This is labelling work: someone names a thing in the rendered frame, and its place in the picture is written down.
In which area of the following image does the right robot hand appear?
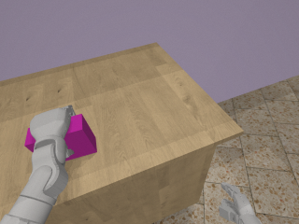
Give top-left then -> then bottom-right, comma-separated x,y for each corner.
219,182 -> 255,224

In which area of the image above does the left robot hand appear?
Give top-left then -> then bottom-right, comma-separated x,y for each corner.
30,105 -> 76,158

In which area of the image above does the table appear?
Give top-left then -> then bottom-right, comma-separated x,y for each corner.
0,42 -> 244,224

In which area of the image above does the left robot forearm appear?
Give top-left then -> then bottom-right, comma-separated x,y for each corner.
0,135 -> 69,224

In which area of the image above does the sponge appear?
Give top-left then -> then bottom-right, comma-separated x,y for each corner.
24,114 -> 97,161

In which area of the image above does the right robot forearm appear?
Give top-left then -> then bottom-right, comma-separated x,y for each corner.
238,214 -> 263,224

